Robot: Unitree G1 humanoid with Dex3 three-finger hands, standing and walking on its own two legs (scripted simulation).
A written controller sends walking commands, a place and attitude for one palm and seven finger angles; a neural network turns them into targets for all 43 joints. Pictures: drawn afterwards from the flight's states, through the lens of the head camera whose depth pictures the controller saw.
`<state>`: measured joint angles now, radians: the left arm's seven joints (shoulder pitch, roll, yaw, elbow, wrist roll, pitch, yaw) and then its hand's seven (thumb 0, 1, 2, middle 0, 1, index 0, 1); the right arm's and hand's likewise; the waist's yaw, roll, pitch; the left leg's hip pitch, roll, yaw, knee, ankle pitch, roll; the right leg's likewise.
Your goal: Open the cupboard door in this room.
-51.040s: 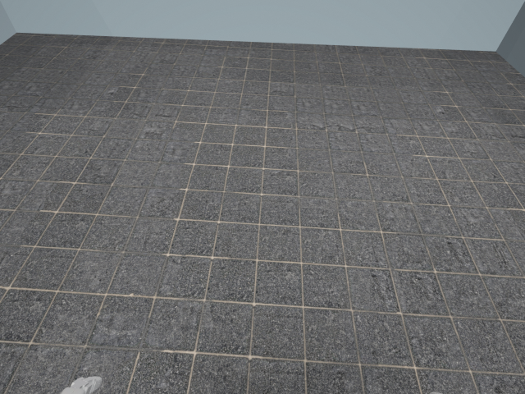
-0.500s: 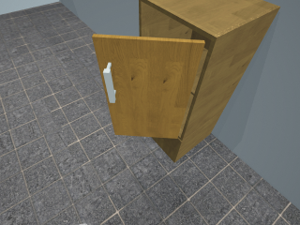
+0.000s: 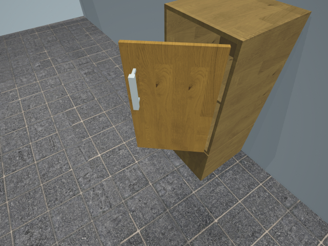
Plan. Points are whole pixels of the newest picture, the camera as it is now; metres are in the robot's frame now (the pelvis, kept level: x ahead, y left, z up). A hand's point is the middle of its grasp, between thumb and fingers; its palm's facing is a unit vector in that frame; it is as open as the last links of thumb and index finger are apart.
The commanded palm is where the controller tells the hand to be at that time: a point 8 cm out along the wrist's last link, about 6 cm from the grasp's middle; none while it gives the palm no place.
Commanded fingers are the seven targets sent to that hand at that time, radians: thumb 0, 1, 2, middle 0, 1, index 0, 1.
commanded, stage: come to a stop and stand still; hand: left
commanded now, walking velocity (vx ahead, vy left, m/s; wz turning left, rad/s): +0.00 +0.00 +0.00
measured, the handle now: (135, 89) +0.63 +0.16 +0.00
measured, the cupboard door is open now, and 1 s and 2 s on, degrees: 48 48 48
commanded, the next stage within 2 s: look again from close up in 0.06 s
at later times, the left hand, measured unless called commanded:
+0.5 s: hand out of the picture +0.02 +0.15 -0.16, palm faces +0.04 -0.97 -0.22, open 7.3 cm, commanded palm none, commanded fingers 0.00 0.90 0.90 -0.20 -0.30 -0.20 -0.30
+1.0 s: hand out of the picture +0.00 +0.13 -0.17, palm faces +0.09 -0.98 -0.17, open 7.4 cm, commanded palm none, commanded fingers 0.00 0.90 0.90 -0.20 -0.30 -0.20 -0.30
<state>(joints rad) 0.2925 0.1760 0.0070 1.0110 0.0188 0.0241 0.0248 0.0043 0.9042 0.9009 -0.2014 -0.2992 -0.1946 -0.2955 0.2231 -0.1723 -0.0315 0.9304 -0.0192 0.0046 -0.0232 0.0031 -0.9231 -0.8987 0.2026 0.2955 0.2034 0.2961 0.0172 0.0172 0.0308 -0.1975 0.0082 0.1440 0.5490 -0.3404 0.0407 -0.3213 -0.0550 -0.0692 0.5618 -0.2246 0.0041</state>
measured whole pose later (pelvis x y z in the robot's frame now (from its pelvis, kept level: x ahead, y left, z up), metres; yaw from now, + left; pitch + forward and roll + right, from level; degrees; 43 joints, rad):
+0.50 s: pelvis +0.00 -0.03 +0.01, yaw +1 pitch -1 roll +1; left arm 0.26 0.16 0.00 1.09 0.01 -0.01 0.03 0.01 0.92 0.90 -0.20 -0.30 -0.20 -0.30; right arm 0.35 -0.14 0.00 1.12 -0.02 -0.01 -0.02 0.01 -0.91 -0.90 0.20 0.30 0.20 0.30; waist -0.02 0.01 0.02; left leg -0.14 0.03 0.11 0.44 -0.28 0.00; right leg -0.26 -0.03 -0.10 0.47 -0.19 -0.03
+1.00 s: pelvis +0.02 -0.03 +0.00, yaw +1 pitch -1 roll +0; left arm 0.35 0.13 0.02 1.09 0.02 -0.01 0.02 0.00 0.91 0.90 -0.20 -0.30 -0.20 -0.30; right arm 0.36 -0.13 -0.01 1.11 -0.02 -0.01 -0.02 0.01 -0.91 -0.90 0.20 0.30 0.20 0.30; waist 0.01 0.00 -0.01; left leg -0.16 0.05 0.09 0.52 -0.35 0.01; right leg -0.26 0.00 -0.12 0.52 -0.25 -0.05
